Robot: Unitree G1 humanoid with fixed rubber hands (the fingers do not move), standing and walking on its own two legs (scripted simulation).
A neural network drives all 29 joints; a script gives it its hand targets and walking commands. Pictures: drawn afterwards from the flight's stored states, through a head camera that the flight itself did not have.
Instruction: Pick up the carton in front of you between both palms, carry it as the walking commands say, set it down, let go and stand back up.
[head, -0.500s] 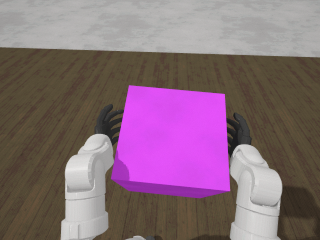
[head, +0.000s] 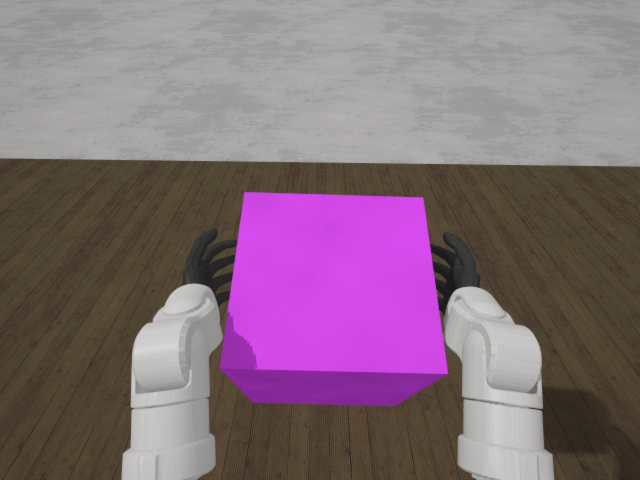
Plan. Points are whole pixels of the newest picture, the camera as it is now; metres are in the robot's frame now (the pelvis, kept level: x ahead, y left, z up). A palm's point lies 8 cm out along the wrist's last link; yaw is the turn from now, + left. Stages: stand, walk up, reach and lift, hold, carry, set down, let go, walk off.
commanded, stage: carry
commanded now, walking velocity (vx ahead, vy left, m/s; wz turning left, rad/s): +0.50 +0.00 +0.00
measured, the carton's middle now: (328, 311) +0.33 -0.01 +0.05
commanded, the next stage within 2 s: none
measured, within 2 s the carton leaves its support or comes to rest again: neither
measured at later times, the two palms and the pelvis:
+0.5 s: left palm (248, 159) +0.65 +0.12 +0.08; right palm (412, 164) +0.63 -0.18 +0.08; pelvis +0.33 -0.01 -0.04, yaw -4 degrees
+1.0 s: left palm (272, 103) +0.98 +0.10 +0.02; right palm (390, 107) +0.97 -0.19 +0.02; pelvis +0.66 -0.02 -0.09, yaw -1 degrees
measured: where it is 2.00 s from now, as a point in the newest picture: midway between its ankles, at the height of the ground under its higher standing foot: (318, 295)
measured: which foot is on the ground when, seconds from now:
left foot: down 0.00-0.00, up 0.02-0.48, down 0.50-1.00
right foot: down 0.00-0.52, up 0.54-0.98, down 1.00-1.00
